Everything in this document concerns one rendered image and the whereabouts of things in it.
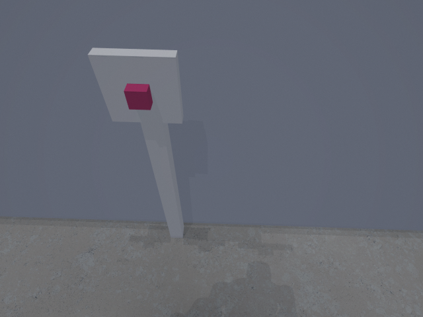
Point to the button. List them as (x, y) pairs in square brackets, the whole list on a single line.
[(138, 96)]

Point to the panel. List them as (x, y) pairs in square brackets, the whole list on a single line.
[(114, 68)]

